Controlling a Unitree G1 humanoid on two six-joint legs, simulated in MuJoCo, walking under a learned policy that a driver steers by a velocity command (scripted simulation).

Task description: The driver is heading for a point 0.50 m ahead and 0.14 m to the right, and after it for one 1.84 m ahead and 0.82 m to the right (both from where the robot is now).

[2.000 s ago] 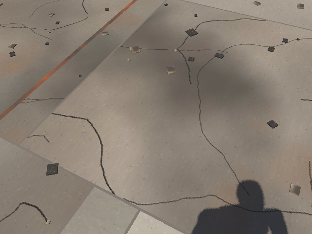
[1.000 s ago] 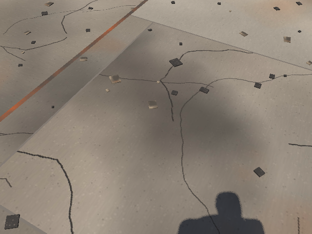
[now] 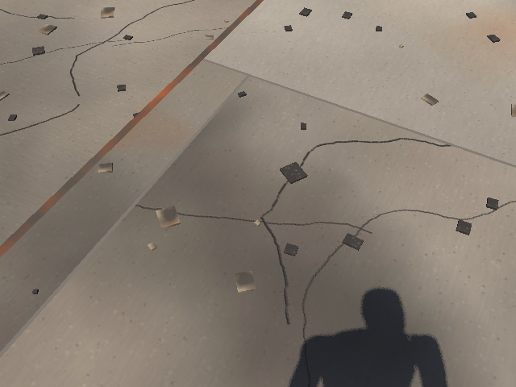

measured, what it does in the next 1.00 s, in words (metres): walks ahead, turning right: right foot, then left foot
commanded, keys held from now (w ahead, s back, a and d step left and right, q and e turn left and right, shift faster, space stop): w+e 0.50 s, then e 0.50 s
